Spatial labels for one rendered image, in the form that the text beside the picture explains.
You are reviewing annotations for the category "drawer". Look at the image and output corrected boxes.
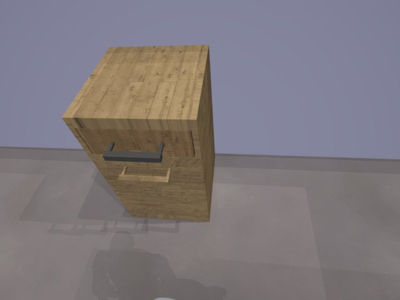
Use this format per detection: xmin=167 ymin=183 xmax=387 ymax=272
xmin=77 ymin=128 xmax=195 ymax=158

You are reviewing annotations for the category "handle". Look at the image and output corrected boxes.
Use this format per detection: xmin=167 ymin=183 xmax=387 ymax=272
xmin=118 ymin=174 xmax=170 ymax=186
xmin=103 ymin=142 xmax=164 ymax=163

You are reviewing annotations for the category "cabinet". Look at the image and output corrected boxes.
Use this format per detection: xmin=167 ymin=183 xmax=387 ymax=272
xmin=62 ymin=45 xmax=215 ymax=222

